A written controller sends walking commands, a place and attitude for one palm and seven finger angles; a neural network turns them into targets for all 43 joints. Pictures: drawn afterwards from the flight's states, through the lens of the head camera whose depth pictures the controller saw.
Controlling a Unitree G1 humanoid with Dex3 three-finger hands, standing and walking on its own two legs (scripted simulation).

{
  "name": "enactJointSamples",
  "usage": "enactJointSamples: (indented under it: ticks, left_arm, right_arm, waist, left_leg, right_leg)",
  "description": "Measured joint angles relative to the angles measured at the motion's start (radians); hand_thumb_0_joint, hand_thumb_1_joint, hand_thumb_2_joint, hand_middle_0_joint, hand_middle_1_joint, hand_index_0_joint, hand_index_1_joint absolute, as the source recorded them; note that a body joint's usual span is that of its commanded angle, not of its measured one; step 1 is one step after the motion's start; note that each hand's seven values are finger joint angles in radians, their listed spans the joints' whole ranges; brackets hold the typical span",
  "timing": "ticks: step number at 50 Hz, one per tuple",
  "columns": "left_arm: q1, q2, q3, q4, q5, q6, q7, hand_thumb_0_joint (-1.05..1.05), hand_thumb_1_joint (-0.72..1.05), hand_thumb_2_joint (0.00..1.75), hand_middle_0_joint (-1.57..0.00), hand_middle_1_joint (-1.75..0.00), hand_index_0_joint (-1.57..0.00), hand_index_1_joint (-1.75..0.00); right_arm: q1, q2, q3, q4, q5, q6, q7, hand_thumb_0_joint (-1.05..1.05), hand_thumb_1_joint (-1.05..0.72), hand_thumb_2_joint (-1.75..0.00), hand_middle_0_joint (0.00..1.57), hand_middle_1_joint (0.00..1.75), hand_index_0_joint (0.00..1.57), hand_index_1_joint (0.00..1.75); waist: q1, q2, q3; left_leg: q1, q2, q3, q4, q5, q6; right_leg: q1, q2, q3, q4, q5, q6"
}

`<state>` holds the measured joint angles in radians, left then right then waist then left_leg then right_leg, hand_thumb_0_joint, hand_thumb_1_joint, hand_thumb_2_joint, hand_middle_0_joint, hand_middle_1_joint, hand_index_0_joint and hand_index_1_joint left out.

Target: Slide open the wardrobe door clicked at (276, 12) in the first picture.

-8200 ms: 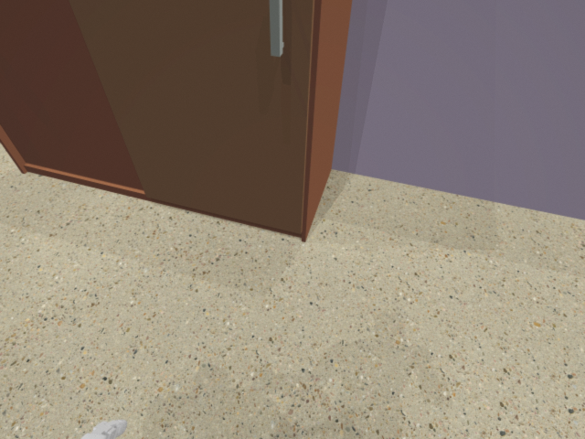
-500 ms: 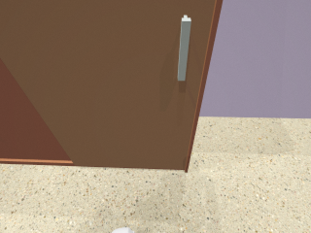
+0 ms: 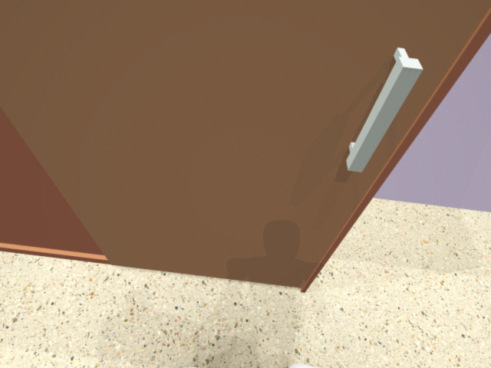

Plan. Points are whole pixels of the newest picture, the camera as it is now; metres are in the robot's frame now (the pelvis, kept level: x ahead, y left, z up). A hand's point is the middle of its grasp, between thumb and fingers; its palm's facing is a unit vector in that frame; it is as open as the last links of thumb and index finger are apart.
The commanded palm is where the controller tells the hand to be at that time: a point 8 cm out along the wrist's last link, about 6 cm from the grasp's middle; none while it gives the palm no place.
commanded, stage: come to a stop and stand still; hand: right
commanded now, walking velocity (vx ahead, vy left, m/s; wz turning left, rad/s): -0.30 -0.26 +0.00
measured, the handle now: (375, 115) +0.48 -0.16 +0.17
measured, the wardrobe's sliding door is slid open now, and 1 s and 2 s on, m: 0.00 0.00 0.00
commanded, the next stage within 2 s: look again from close up in 1.78 s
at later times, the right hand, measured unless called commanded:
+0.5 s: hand out of the picture -0.02 -0.28 -0.19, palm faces +0.12 +0.97 -0.21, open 7.4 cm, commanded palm none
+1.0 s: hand out of the picture -0.07 -0.25 -0.17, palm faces +0.01 +0.98 -0.21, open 7.3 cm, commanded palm none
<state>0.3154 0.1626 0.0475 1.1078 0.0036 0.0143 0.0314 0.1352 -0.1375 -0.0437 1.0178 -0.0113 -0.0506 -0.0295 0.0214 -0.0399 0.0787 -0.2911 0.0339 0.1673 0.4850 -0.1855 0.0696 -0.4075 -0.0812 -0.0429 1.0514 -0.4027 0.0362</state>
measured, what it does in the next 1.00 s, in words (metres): walks backwards: right foot, then left foot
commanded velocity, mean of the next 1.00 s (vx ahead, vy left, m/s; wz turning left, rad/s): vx -0.04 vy -0.02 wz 0.00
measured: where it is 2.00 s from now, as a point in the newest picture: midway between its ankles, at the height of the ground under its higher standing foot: outside the picture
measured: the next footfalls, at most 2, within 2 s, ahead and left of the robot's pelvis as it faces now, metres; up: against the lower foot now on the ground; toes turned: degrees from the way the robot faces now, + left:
right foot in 0.40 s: +0.00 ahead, -0.19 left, +0.00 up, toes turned -3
left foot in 0.74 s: -0.07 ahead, +0.03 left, +0.00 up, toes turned +2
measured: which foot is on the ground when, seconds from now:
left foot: down 0.00-0.40, up 0.42-0.72, down 0.74-1.00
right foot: up 0.00-0.38, down 0.40-1.00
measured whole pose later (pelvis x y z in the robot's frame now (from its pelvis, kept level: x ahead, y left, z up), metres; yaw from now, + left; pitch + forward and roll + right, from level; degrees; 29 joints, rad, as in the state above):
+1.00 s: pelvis -0.09 -0.08 +0.00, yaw +1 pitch -3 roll +0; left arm 0.31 0.13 0.00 1.16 0.00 0.02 0.03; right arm 0.26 -0.15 0.00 1.12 -0.01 0.01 -0.04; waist 0.02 -0.01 0.02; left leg -0.10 0.00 0.03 0.42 -0.27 0.01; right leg -0.19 0.00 -0.07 0.39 -0.15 -0.02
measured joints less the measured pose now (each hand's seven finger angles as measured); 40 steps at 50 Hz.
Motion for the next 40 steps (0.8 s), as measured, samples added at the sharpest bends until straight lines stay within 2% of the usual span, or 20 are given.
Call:
enactJointSamples:
  ticks: [3, 7, 10, 12, 17, 19, 20, 21, 23, 24, 27, 29, 31, 34, 37, 40]
  left_arm:
    - [-0.067, 0.021, 0.010, -0.038, 0.003, 0.024, -0.001, 0.01, 0.91, 0.90, -0.19, -0.30, -0.20, -0.29]
    - [-0.154, 0.053, 0.023, -0.086, 0.013, 0.054, -0.006, 0.01, 0.91, 0.90, -0.19, -0.30, -0.20, -0.29]
    - [-0.202, 0.068, 0.029, -0.118, 0.015, 0.063, -0.011, 0.01, 0.91, 0.90, -0.19, -0.30, -0.20, -0.29]
    - [-0.223, 0.070, 0.029, -0.134, 0.013, 0.060, -0.014, 0.00, 0.91, 0.90, -0.19, -0.30, -0.20, -0.29]
    - [-0.236, 0.054, 0.016, -0.152, 0.004, 0.040, -0.021, 0.00, 0.91, 0.90, -0.19, -0.30, -0.20, -0.29]
    - [-0.224, 0.045, 0.007, -0.154, 0.002, 0.026, -0.022, 0.00, 0.91, 0.90, -0.19, -0.30, -0.20, -0.29]
    - [-0.213, 0.042, 0.003, -0.154, 0.002, 0.016, -0.023, 0.00, 0.91, 0.90, -0.19, -0.30, -0.20, -0.29]
    - [-0.206, 0.028, 0.001, -0.147, 0.004, 0.011, -0.021, 0.00, 0.91, 0.90, -0.19, -0.30, -0.20, -0.29]
    - [-0.182, 0.001, -0.015, -0.139, 0.011, 0.017, -0.019, 0.00, 0.91, 0.90, -0.19, -0.30, -0.20, -0.29]
    - [-0.169, -0.010, -0.022, -0.132, 0.014, 0.018, -0.014, 0.01, 0.91, 0.90, -0.20, -0.30, -0.20, -0.29]
    - [-0.139, -0.020, -0.026, -0.114, 0.012, 0.019, 0.004, 0.00, 0.92, 0.90, -0.20, -0.30, -0.20, -0.30]
    - [-0.127, -0.016, -0.029, -0.101, 0.010, 0.018, 0.005, 0.00, 0.93, 0.90, -0.20, -0.30, -0.20, -0.30]
    - [-0.117, -0.014, -0.029, -0.089, 0.009, 0.013, 0.006, 0.00, 0.93, 0.90, -0.20, -0.30, -0.20, -0.30]
    - [-0.106, -0.014, -0.027, -0.073, 0.009, 0.003, 0.007, 0.00, 0.92, 0.90, -0.20, -0.30, -0.20, -0.30]
    - [-0.090, -0.014, -0.025, -0.053, 0.002, -0.007, 0.008, 0.01, 0.92, 0.90, -0.20, -0.30, -0.20, -0.30]
    - [-0.079, 0.006, -0.020, -0.021, -0.007, -0.007, 0.008, 0.01, 0.93, 0.90, -0.20, -0.30, -0.20, -0.30]
  right_arm:
    - [0.010, -0.004, 0.003, 0.000, -0.008, 0.019, -0.005, -0.03, -0.95, -0.90, 0.20, 0.30, 0.21, 0.30]
    - [0.028, -0.002, 0.002, -0.003, -0.011, 0.040, -0.013, -0.02, -0.93, -0.90, 0.20, 0.30, 0.21, 0.30]
    - [0.046, -0.007, 0.000, -0.009, -0.016, 0.054, -0.017, -0.01, -0.92, -0.90, 0.20, 0.30, 0.21, 0.30]
    - [0.058, -0.015, -0.002, -0.013, -0.020, 0.063, -0.016, 0.00, -0.92, -0.90, 0.20, 0.30, 0.21, 0.30]
    - [0.084, -0.047, -0.010, -0.020, -0.029, 0.077, -0.004, 0.00, -0.91, -0.90, 0.20, 0.30, 0.21, 0.30]
    - [0.095, -0.059, -0.013, -0.017, -0.026, 0.083, -0.001, 0.00, -0.91, -0.90, 0.20, 0.30, 0.21, 0.30]
    - [0.102, -0.064, -0.014, -0.015, -0.021, 0.088, 0.000, 0.00, -0.91, -0.90, 0.20, 0.30, 0.21, 0.30]
    - [0.098, -0.075, -0.016, -0.007, -0.017, 0.096, 0.000, 0.00, -0.91, -0.90, 0.20, 0.30, 0.21, 0.30]
    - [0.098, -0.089, -0.021, 0.003, -0.013, 0.112, -0.003, 0.00, -0.91, -0.90, 0.20, 0.30, 0.21, 0.30]
    - [0.100, -0.092, -0.022, 0.008, -0.012, 0.118, -0.003, 0.00, -0.91, -0.90, 0.20, 0.30, 0.20, 0.30]
    - [0.109, -0.092, -0.023, 0.018, -0.013, 0.116, 0.002, 0.01, -0.91, -0.90, 0.20, 0.30, 0.20, 0.30]
    - [0.119, -0.088, -0.019, 0.026, -0.013, 0.110, 0.004, 0.00, -0.91, -0.90, 0.20, 0.30, 0.20, 0.30]
    - [0.127, -0.081, -0.012, 0.036, -0.012, 0.106, 0.004, 0.00, -0.91, -0.90, 0.20, 0.30, 0.20, 0.30]
    - [0.129, -0.067, 0.002, 0.053, -0.009, 0.103, 0.004, 0.00, -0.91, -0.90, 0.20, 0.30, 0.20, 0.30]
    - [0.124, -0.053, 0.016, 0.068, -0.005, 0.087, 0.001, 0.00, -0.91, -0.90, 0.20, 0.30, 0.20, 0.30]
    - [0.113, -0.018, 0.031, 0.091, -0.003, 0.068, -0.006, 0.00, -0.91, -0.90, 0.20, 0.30, 0.20, 0.30]
  waist:
    - [-0.016, -0.006, -0.006]
    - [-0.039, -0.010, 0.003]
    - [-0.052, -0.004, 0.010]
    - [-0.060, 0.007, 0.013]
    - [-0.079, 0.047, 0.009]
    - [-0.079, 0.059, -0.002]
    - [-0.075, 0.059, -0.011]
    - [-0.073, 0.079, -0.006]
    - [-0.075, 0.101, -0.005]
    - [-0.073, 0.103, -0.009]
    - [-0.067, 0.099, -0.022]
    - [-0.066, 0.098, -0.031]
    - [-0.060, 0.095, -0.039]
    - [-0.046, 0.086, -0.044]
    - [-0.034, 0.079, -0.050]
    - [-0.020, 0.024, -0.045]
  left_leg:
    - [0.009, 0.002, -0.002, -0.010, -0.001, 0.002]
    - [0.010, 0.018, -0.009, 0.000, -0.005, -0.007]
    - [0.002, 0.038, -0.014, 0.010, -0.002, -0.018]
    - [-0.006, 0.051, -0.017, 0.016, 0.002, -0.027]
    - [-0.043, 0.074, -0.024, 0.038, 0.015, -0.055]
    - [-0.068, 0.080, -0.025, 0.067, 0.012, -0.072]
    - [-0.085, 0.080, -0.023, 0.093, 0.005, -0.082]
    - [-0.099, 0.086, -0.041, 0.129, -0.053, -0.090]
    - [-0.120, 0.057, -0.100, 0.223, -0.197, -0.095]
    - [-0.128, 0.038, -0.122, 0.278, -0.226, -0.097]
    - [-0.135, 0.002, -0.163, 0.416, -0.226, -0.099]
    - [-0.115, -0.004, -0.172, 0.443, -0.214, -0.105]
    - [-0.070, -0.001, -0.168, 0.402, -0.220, -0.109]
    - [0.025, 0.006, -0.155, 0.247, -0.239, -0.111]
    - [0.134, 0.012, -0.151, 0.023, -0.132, -0.103]
    - [0.172, -0.009, -0.143, -0.044, -0.123, -0.078]
  right_leg:
    - [-0.047, 0.025, 0.014, -0.030, 0.010, 0.018]
    - [-0.099, 0.063, 0.039, 0.039, 0.015, 0.038]
    - [-0.106, 0.074, 0.050, 0.052, 0.022, 0.043]
    - [-0.083, 0.071, 0.050, 0.009, 0.019, 0.041]
    - [0.053, 0.055, 0.033, -0.239, 0.003, 0.024]
    - [0.139, 0.052, 0.020, -0.402, 0.072, 0.016]
    - [0.178, 0.049, 0.019, -0.477, 0.059, 0.004]
    - [0.179, 0.061, 0.014, -0.480, 0.042, -0.012]
    - [0.182, 0.070, 0.009, -0.482, 0.068, -0.038]
    - [0.189, 0.069, 0.009, -0.501, 0.091, -0.047]
    - [0.204, 0.072, 0.007, -0.564, 0.141, -0.060]
    - [0.207, 0.080, -0.003, -0.597, 0.163, -0.067]
    - [0.206, 0.089, -0.014, -0.619, 0.179, -0.074]
    - [0.200, 0.102, -0.028, -0.635, 0.196, -0.081]
    - [0.181, 0.118, -0.043, -0.622, 0.199, -0.079]
    - [0.184, 0.098, -0.037, -0.615, 0.204, -0.072]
